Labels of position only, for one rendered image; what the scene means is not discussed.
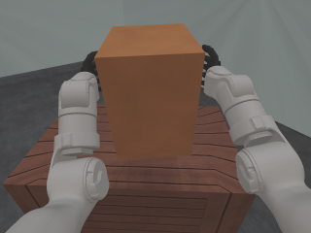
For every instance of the robot right forearm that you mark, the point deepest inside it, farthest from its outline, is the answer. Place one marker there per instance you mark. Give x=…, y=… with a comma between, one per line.
x=248, y=122

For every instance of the robot left forearm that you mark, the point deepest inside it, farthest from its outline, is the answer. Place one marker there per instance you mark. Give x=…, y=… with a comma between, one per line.
x=77, y=119

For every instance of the left robot hand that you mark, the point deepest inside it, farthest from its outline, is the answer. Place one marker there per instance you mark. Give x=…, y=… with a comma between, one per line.
x=88, y=66

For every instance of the robot left upper arm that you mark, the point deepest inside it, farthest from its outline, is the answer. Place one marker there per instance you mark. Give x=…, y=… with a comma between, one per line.
x=74, y=188

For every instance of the right robot hand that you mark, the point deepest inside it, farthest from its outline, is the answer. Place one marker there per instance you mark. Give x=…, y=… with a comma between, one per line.
x=212, y=60

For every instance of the pedestal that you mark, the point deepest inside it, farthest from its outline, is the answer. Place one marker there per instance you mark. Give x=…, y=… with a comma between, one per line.
x=198, y=193

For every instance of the robot right upper arm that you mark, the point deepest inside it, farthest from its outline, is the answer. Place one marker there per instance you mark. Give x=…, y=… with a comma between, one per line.
x=273, y=172

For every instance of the carton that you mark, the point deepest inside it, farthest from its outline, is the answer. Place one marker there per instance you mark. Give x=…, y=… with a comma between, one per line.
x=150, y=78

